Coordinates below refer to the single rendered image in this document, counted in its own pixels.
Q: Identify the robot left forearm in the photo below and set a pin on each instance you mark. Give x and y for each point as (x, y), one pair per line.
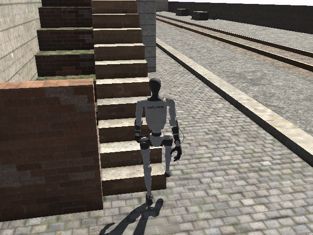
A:
(137, 129)

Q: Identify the robot left hand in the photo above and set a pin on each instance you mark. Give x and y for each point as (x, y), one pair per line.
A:
(140, 136)

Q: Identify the left robot shin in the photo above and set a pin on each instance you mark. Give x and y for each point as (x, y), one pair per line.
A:
(148, 181)

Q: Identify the robot right thigh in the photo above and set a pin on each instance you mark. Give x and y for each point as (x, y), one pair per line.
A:
(167, 140)

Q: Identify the right robot upper arm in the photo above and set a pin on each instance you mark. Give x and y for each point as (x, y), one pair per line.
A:
(172, 111)

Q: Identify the robot right forearm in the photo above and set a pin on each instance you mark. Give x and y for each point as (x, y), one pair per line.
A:
(176, 136)

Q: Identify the left robot upper arm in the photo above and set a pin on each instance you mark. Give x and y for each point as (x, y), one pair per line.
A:
(139, 111)

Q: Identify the robot right hand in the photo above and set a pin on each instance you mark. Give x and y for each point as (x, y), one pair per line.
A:
(179, 150)

